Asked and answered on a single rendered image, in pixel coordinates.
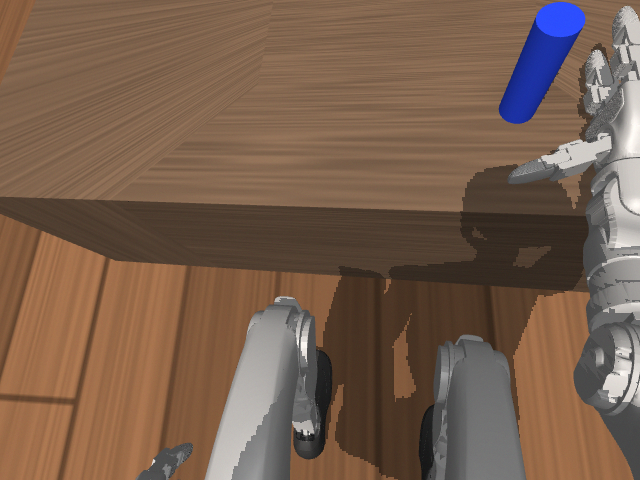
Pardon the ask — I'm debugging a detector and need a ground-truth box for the right robot hand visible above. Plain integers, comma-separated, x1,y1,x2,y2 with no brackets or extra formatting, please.
508,6,640,184

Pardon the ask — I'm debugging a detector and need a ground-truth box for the right robot arm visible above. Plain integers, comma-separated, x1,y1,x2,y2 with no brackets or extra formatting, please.
573,157,640,480

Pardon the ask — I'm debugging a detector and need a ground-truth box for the left robot hand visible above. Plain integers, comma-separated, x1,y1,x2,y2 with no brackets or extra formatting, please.
135,443,193,480

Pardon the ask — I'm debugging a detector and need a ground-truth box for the left robot foot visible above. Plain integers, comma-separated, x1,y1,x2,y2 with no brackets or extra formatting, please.
293,350,332,459

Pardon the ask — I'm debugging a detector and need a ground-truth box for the can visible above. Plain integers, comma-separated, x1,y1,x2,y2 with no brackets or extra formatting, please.
499,2,585,124

